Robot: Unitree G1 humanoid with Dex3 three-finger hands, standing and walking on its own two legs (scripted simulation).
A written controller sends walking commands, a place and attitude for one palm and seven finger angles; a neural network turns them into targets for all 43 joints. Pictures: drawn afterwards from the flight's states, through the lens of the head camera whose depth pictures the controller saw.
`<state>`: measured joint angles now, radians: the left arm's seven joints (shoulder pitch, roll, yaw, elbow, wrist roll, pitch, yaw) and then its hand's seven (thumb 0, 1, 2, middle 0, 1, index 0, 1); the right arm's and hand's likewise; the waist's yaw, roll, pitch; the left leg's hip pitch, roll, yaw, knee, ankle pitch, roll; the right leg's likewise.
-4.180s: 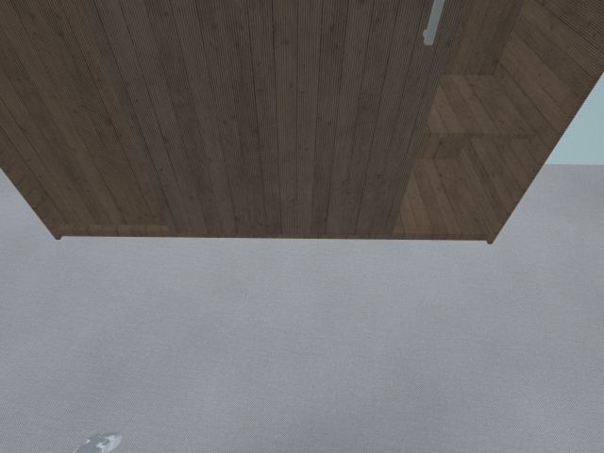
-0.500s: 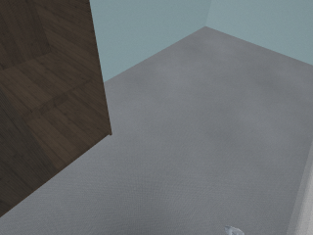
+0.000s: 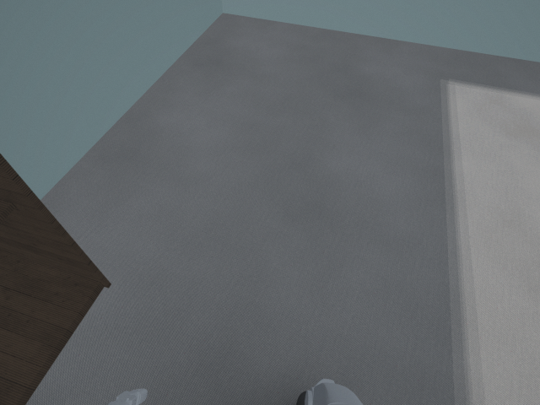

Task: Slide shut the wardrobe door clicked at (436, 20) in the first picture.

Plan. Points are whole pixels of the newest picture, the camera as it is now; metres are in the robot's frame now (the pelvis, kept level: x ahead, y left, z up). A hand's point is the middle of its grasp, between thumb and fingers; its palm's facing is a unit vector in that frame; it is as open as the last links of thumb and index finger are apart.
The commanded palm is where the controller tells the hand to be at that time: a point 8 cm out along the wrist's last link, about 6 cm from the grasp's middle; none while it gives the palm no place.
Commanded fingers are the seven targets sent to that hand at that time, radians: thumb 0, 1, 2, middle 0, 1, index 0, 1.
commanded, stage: turn to face it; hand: left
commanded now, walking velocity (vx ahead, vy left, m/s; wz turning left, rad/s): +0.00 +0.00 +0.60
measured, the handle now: out of the picture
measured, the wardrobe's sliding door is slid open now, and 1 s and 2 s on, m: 0.43 0.43 0.43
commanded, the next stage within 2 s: take the last steps up to it in 2.00 s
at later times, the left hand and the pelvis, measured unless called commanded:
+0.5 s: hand out of the picture +0.06 +0.24 -0.19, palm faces +0.30 -0.94 -0.18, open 7.3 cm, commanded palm none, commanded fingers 0.00 0.90 0.90 -0.20 -0.30 -0.20 -0.30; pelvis +0.02 +0.03 -0.01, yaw +15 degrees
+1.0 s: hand out of the picture +0.00 +0.19 -0.14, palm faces +0.56 -0.78 -0.28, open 7.3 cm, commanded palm none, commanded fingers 0.00 0.90 0.90 -0.20 -0.30 -0.20 -0.30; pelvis +0.02 -0.03 +0.00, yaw +34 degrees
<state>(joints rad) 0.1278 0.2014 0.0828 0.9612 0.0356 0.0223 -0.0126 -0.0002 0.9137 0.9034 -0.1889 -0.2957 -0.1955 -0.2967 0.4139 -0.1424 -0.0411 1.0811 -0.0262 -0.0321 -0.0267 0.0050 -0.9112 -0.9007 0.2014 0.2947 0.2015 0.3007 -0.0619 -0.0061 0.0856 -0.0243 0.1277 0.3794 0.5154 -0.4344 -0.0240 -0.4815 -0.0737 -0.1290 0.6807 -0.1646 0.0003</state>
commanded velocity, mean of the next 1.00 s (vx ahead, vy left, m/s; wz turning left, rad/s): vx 0.00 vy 0.00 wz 0.60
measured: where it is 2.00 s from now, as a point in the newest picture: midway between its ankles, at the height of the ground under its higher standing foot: outside the picture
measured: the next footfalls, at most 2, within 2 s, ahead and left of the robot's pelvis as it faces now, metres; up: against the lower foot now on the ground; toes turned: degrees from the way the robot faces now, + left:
right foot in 0.02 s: +0.15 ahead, -0.12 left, +0.00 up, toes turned -8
left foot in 0.42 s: +0.06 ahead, +0.13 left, +0.00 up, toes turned +22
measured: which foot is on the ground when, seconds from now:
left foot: down 0.00-0.04, up 0.06-0.40, down 0.42-0.92, up 0.94-1.00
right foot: up 0.00-0.00, down 0.02-0.42, up 0.44-0.90, down 0.92-1.00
